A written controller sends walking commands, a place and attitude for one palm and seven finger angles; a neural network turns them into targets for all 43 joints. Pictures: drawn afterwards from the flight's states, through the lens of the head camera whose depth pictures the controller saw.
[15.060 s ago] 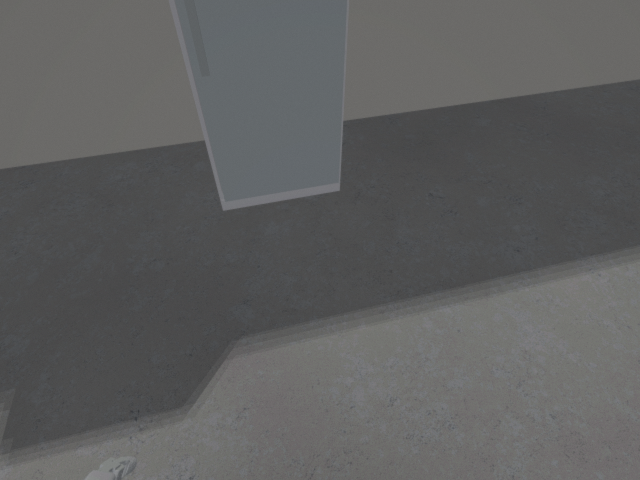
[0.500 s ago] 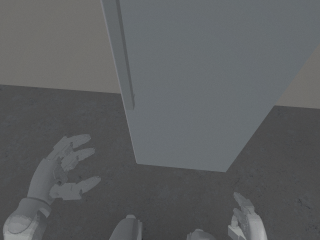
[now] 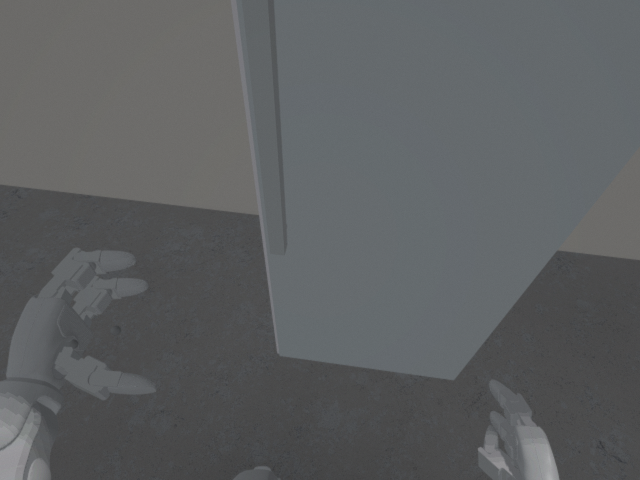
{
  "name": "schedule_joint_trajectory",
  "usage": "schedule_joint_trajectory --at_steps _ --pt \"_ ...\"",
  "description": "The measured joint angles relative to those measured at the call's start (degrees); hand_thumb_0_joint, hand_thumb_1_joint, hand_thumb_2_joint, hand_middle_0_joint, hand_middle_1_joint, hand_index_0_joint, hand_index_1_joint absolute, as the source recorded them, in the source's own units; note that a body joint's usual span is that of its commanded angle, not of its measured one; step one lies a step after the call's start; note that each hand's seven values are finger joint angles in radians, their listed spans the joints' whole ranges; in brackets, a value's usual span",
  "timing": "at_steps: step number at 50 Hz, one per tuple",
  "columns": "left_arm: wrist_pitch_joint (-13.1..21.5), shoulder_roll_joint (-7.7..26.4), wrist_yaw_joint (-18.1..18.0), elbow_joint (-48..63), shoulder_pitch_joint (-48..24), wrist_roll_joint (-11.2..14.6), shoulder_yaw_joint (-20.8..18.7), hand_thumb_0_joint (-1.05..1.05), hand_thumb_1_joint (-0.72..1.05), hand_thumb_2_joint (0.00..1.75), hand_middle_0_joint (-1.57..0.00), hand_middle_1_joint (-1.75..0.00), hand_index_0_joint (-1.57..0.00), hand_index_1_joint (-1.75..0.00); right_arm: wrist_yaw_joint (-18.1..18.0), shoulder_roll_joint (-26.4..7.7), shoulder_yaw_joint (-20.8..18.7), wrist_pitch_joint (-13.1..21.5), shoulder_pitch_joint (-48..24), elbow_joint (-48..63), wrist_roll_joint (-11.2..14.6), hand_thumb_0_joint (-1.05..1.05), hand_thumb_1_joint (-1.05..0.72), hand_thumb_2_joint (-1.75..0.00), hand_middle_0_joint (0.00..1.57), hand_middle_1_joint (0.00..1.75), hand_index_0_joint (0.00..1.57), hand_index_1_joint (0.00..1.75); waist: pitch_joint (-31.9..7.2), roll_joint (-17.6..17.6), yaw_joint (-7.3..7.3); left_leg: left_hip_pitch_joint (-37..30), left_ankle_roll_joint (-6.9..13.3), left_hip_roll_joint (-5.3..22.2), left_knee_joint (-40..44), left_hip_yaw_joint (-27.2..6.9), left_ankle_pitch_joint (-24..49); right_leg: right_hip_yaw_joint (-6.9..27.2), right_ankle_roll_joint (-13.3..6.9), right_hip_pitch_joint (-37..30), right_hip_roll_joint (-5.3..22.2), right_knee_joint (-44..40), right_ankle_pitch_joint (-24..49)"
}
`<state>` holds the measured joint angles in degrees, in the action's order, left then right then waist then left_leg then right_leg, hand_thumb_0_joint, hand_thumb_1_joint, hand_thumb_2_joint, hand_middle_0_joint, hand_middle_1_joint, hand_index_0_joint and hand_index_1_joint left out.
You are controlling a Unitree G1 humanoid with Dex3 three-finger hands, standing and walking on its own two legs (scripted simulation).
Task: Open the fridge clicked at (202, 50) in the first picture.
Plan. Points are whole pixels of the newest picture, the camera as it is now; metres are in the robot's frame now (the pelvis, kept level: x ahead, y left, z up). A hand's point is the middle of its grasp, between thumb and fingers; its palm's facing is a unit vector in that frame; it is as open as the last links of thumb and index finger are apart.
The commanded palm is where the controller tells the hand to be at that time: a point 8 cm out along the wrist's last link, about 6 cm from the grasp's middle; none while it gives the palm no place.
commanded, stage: raise the hand to about handle height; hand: left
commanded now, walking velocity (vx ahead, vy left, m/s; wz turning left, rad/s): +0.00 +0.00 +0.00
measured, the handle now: (274, 143) +0.51 +0.12 +0.15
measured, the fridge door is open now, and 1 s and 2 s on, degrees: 0 0 0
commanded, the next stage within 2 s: move the hooked fingers beside the handle in 0.84 s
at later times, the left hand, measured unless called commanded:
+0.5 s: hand (110, 293) +0.27 +0.26 +0.12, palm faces +0.01 -1.00 -0.04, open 14.0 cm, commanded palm +0.24 +0.31 +0.13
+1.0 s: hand (102, 295) +0.27 +0.26 +0.12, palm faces +0.05 -1.00 -0.04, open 14.0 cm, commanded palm +0.25 +0.30 +0.13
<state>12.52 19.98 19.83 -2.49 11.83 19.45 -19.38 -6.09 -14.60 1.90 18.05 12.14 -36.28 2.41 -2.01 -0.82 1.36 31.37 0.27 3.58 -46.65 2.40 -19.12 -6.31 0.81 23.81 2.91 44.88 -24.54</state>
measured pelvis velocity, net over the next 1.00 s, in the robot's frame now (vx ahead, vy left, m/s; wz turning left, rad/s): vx -0.01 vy -0.01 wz -0.01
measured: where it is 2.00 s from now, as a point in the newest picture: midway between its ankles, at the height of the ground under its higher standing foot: outside the picture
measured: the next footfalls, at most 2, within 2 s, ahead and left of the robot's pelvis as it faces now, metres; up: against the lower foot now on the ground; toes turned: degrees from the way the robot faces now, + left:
none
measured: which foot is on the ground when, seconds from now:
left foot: down 0.00-1.00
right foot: down 0.00-1.00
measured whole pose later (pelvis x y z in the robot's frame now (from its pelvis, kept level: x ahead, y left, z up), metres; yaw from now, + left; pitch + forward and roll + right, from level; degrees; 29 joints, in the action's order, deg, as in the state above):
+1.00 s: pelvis -0.01 -0.01 +0.02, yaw -1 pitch +0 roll -1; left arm 6.2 23.1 25.6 -16.8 -0.7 19.6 -23.3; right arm -7.6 -15.6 2.6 16.0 12.7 -38.1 3.7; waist -0.3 -1.7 1.7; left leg 22.5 -0.2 3.6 -36.7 3.5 -14.0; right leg -5.4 0.3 16.5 2.3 36.7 -19.9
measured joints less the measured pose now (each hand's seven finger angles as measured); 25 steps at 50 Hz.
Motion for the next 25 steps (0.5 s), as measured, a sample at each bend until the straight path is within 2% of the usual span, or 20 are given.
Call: schedule_joint_trajectory --at_steps 7,15,21,25 --pt "-5.36 1.70 4.28 -6.80 -5.30 0.26 -0.89 -0.01 -0.46 0.31 -0.29 -1.17 -0.29 -1.18 -0.81 0.08 1.50 -1.53 -1.12 -0.22 0.38 0.02 -0.90 -0.90 0.20 0.30 0.20 0.30 0.99 -0.82 1.00 -3.03 -0.12 -0.18 3.44 0.06 1.68 -0.10 -0.13 -2.81 -0.08 -3.11 1.51" --pt "-4.38 3.06 5.35 -9.38 -10.11 0.69 -3.49 -0.01 -0.49 0.30 -0.30 -1.19 -0.30 -1.20 -1.52 -0.41 1.51 -2.09 -0.42 -1.87 0.46 0.02 -0.90 -0.90 0.21 0.30 0.20 0.30 1.48 -0.70 0.98 -6.40 -0.52 0.00 6.72 0.20 3.13 -0.06 -0.51 -5.88 -0.51 -6.09 2.86" --pt "-7.44 5.46 7.03 -14.42 -13.30 1.00 -4.33 -0.01 -0.50 0.30 -0.30 -1.20 -0.30 -1.20 -1.71 -1.49 1.04 -2.78 0.46 -1.91 1.35 0.02 -0.90 -0.90 0.20 0.30 0.20 0.30 1.55 -0.94 0.24 -7.61 -0.73 0.15 8.53 0.56 4.11 0.27 -0.69 -6.63 -0.74 -7.37 3.67" --pt "-8.55 4.80 7.48 -14.55 -12.10 1.00 -3.83 -0.01 -0.50 0.30 -0.29 -1.20 -0.29 -1.20 -1.48 -2.12 0.34 -2.88 1.06 -1.54 1.44 0.02 -0.90 -0.90 0.20 0.30 0.20 0.30 1.62 -1.04 -0.21 -7.85 -0.71 0.24 9.07 1.07 4.37 0.79 -0.68 -6.45 -0.80 -7.55 3.92"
